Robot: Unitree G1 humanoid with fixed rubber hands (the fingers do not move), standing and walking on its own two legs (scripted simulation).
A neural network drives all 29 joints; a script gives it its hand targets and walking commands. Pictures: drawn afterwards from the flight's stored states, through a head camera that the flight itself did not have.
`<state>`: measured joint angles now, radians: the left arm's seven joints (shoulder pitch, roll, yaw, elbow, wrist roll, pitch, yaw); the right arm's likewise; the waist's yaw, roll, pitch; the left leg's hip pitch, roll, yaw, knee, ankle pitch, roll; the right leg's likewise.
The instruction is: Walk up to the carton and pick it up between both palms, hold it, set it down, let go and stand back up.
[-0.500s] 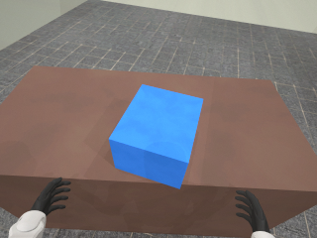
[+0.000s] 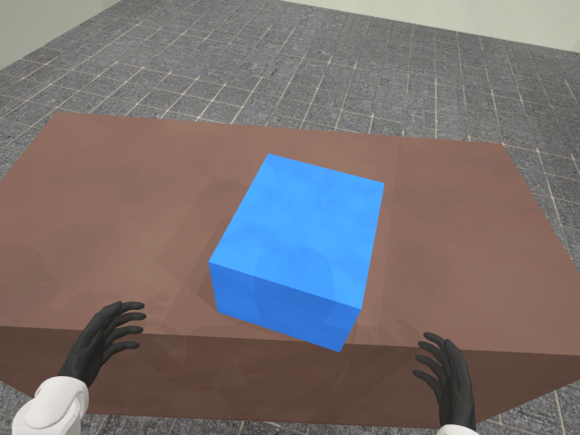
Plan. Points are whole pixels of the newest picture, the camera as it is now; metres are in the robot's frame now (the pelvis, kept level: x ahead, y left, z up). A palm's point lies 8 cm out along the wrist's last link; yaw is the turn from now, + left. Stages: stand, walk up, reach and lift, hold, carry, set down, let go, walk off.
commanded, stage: reach and lift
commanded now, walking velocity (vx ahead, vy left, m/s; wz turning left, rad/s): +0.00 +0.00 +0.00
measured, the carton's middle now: (301, 247) +0.41 +0.00 -0.03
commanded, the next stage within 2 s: none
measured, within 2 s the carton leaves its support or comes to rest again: neither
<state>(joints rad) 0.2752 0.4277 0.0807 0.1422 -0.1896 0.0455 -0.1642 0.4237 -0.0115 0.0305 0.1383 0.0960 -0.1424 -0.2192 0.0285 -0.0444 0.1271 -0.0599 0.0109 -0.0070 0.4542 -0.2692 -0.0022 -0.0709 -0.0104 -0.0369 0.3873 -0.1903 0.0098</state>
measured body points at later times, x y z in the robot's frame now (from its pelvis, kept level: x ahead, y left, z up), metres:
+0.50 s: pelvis +0.01 +0.00 +0.00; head +0.01 +0.03 +0.45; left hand +0.23 +0.25 +0.02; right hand +0.19 -0.17 +0.02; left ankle +0.00 +0.11 -0.74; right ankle +0.02 -0.13 -0.74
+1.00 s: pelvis +0.02 +0.01 +0.00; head +0.02 +0.04 +0.45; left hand +0.30 +0.25 +0.06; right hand +0.26 -0.17 +0.05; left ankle +0.00 +0.11 -0.74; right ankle +0.02 -0.13 -0.74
